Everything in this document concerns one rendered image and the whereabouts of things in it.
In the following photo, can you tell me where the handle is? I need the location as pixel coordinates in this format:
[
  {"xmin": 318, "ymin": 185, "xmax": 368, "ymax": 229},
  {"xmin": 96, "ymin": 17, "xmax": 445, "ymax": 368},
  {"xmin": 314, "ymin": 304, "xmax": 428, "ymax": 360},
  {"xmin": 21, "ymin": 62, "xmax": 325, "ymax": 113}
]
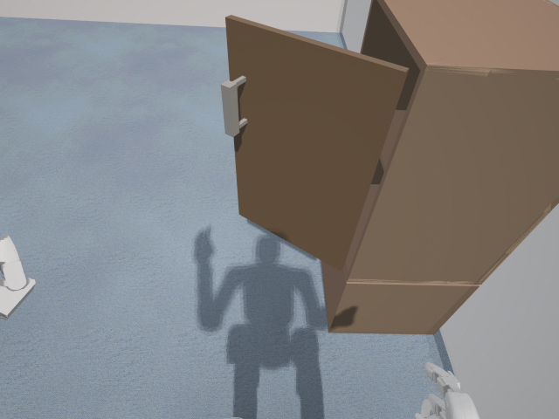
[{"xmin": 221, "ymin": 76, "xmax": 247, "ymax": 137}]

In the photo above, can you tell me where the robot right hand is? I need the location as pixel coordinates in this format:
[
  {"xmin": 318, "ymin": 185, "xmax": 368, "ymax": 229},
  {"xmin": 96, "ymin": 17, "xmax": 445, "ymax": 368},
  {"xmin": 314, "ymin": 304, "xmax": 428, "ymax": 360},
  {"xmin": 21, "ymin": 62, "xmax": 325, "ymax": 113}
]
[{"xmin": 415, "ymin": 362, "xmax": 480, "ymax": 419}]

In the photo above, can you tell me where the robot left hand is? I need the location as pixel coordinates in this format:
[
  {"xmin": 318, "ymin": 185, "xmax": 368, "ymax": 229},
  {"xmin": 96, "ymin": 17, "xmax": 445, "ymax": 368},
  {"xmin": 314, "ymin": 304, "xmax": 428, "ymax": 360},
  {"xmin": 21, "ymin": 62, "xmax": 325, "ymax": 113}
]
[{"xmin": 0, "ymin": 234, "xmax": 36, "ymax": 320}]

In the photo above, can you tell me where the cupboard door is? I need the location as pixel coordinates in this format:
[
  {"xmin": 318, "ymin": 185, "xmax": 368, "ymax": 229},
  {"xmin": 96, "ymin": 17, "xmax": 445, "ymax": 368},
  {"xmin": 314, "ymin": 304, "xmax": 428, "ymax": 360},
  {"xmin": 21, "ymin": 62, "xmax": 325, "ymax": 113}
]
[{"xmin": 225, "ymin": 15, "xmax": 410, "ymax": 271}]

